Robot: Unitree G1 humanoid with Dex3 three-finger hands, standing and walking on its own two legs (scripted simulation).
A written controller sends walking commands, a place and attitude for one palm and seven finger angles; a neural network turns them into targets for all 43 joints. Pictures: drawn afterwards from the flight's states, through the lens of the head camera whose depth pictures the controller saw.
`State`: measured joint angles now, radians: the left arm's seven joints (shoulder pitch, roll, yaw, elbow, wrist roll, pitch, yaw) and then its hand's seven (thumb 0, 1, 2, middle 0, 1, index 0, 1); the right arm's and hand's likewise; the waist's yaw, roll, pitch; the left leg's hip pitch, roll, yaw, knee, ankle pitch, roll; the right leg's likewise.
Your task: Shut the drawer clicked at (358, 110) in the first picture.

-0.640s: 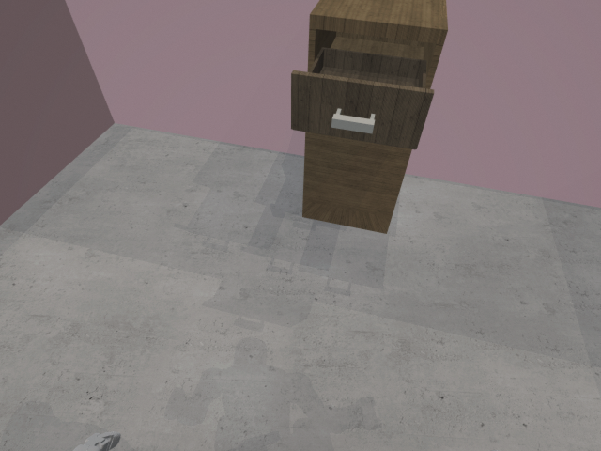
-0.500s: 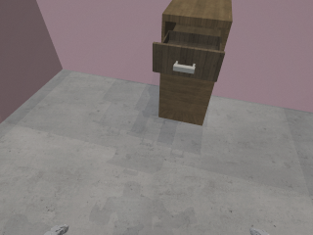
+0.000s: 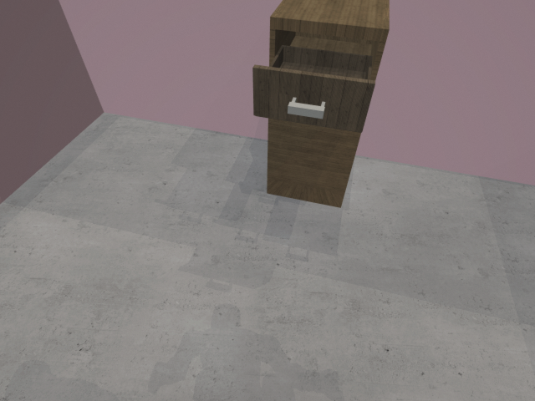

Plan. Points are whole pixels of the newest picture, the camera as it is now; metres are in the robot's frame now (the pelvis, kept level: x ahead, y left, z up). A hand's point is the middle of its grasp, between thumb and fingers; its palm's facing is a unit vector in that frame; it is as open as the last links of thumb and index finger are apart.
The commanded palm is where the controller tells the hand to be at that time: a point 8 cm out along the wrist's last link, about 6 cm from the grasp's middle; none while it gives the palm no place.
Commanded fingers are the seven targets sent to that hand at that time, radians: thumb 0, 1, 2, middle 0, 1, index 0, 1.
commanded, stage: stand and wait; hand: left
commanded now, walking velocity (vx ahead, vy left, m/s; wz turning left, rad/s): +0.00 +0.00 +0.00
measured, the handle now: (307, 106) +0.90 -0.07 -0.03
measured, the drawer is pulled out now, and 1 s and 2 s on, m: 0.30 0.30 0.30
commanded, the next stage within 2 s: look at it before walking up in 0.46 s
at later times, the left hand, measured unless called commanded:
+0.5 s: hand out of the picture +0.07 +0.24 -0.16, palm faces -0.03 -0.94 -0.33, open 7.4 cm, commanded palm none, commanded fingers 0.00 0.90 0.90 -0.20 -0.30 -0.20 -0.30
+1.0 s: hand out of the picture +0.09 +0.25 -0.15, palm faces -0.02 -0.94 -0.33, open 7.4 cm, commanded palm none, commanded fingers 0.00 0.90 0.90 -0.20 -0.30 -0.20 -0.30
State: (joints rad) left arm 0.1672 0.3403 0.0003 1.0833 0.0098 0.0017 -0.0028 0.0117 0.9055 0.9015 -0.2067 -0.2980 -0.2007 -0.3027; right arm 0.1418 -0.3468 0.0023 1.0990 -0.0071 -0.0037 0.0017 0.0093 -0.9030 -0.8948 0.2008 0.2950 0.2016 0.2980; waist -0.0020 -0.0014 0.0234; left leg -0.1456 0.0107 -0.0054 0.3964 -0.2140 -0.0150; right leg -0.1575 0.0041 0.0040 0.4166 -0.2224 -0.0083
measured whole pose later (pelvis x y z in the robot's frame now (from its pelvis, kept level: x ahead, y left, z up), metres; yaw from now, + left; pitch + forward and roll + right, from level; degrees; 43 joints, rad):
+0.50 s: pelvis +0.00 +0.00 +0.00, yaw +0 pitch -1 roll +0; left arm 0.14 0.34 0.00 1.09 0.01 0.00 0.00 0.01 0.91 0.90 -0.21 -0.30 -0.20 -0.30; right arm 0.14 -0.33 0.01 1.12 -0.01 -0.01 0.00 0.01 -0.90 -0.89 0.20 0.30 0.20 0.30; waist 0.00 -0.01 0.02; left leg -0.15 0.01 0.00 0.37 -0.19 -0.02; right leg -0.17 0.01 0.01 0.39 -0.20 -0.01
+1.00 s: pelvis +0.01 +0.00 +0.00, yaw +0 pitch -1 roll +0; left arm 0.14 0.34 0.00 1.09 0.01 -0.01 0.00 0.01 0.91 0.90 -0.21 -0.30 -0.20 -0.30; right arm 0.10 -0.34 0.01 1.11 0.00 -0.02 0.00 0.01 -0.90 -0.89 0.20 0.30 0.20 0.30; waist 0.00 -0.01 0.02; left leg -0.12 0.01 0.00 0.35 -0.21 -0.02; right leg -0.13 0.01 0.01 0.37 -0.21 -0.01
